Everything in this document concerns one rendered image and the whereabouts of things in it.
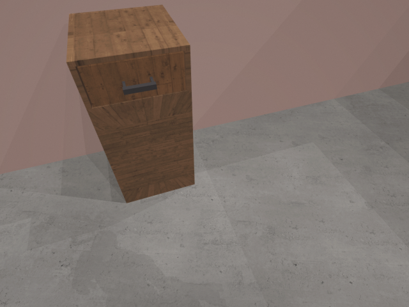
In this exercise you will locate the drawer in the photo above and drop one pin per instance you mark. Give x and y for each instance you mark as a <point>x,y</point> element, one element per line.
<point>103,81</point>

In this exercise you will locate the handle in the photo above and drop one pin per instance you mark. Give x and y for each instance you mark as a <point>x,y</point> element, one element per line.
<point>139,87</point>

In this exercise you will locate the cabinet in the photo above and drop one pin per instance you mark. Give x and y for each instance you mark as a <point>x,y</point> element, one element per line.
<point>148,141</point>

